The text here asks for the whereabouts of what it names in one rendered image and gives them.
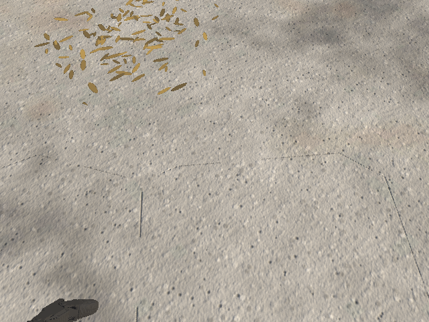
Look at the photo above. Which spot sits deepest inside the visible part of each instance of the left robot hand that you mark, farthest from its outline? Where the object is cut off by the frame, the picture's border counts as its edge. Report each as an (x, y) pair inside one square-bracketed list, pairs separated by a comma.
[(67, 311)]

